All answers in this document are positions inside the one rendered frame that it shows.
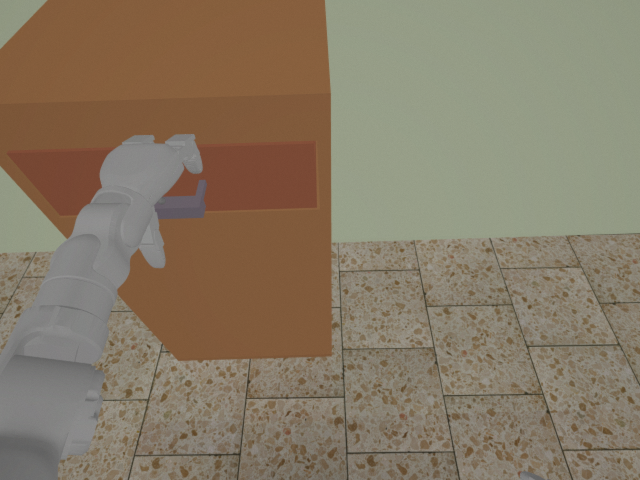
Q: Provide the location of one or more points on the handle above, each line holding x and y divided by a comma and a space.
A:
179, 207

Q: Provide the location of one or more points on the left robot forearm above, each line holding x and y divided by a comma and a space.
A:
68, 318

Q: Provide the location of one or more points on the robot left hand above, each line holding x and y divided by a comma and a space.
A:
151, 169

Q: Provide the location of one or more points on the left robot upper arm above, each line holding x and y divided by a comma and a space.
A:
49, 409

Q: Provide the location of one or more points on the cabinet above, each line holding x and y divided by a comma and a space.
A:
237, 284

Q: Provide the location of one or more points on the drawer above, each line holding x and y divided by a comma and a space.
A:
239, 176

